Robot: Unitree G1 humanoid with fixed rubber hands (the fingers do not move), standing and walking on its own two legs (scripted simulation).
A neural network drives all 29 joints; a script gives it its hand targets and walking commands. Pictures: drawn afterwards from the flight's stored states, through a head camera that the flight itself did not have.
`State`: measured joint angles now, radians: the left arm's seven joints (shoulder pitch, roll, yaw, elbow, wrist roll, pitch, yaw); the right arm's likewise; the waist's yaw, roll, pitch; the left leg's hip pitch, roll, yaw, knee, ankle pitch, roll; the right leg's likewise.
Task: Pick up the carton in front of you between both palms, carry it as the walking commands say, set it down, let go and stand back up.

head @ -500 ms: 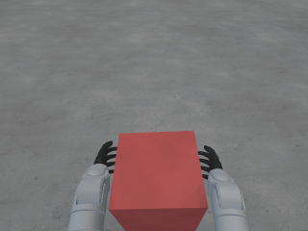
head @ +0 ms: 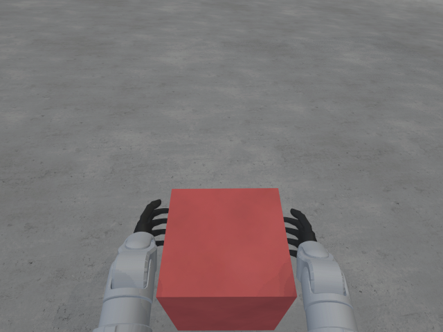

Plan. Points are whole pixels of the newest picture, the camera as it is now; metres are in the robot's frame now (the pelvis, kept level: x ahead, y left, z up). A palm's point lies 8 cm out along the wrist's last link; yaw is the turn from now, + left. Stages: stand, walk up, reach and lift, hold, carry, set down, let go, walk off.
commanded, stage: hold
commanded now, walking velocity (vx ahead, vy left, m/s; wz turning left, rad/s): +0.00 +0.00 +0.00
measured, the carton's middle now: (225, 263) +0.29 +0.00 -0.05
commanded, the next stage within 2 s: set down in 0.30 s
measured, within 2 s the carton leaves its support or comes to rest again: neither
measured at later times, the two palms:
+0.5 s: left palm (149, 223) +0.32 +0.15 +0.04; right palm (303, 238) +0.31 -0.15 +0.04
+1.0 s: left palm (157, 265) +0.34 +0.16 -0.16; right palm (275, 266) +0.35 -0.14 -0.16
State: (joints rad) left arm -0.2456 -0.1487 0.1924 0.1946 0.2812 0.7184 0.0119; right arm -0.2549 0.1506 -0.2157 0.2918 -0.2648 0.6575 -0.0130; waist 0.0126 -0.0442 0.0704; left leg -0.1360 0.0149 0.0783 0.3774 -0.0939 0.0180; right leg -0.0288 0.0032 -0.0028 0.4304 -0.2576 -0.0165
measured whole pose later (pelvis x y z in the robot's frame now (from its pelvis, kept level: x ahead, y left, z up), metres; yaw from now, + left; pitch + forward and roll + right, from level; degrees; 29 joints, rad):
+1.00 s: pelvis -0.03 -0.01 -0.09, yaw -3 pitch +28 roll -1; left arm -0.53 -0.11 0.40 0.50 0.22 0.11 0.01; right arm -0.58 0.12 -0.30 0.62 -0.19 0.09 -0.11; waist 0.07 -0.06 -0.03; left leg -1.21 0.02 -0.03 0.98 -0.25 -0.02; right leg -1.13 0.07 0.01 1.06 -0.42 -0.02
